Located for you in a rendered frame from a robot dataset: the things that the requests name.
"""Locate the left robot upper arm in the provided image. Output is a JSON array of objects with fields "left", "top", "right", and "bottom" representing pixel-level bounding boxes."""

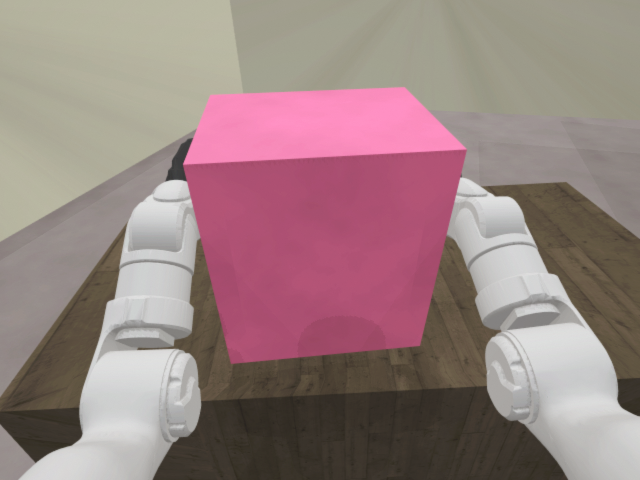
[{"left": 19, "top": 349, "right": 201, "bottom": 480}]

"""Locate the left robot forearm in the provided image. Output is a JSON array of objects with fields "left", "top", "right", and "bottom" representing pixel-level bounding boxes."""
[{"left": 79, "top": 180, "right": 200, "bottom": 433}]

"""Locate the pedestal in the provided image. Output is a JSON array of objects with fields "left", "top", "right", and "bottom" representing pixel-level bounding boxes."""
[{"left": 0, "top": 182, "right": 640, "bottom": 480}]

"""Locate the right robot upper arm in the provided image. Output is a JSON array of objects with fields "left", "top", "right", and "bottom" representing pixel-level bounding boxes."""
[{"left": 485, "top": 323, "right": 640, "bottom": 480}]

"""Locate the robot left hand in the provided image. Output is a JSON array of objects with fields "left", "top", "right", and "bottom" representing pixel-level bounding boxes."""
[{"left": 165, "top": 138, "right": 193, "bottom": 182}]

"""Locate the carton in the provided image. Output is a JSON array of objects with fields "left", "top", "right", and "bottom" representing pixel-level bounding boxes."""
[{"left": 183, "top": 87, "right": 467, "bottom": 364}]

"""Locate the right robot forearm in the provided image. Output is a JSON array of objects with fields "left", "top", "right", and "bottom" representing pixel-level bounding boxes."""
[{"left": 446, "top": 178, "right": 618, "bottom": 398}]

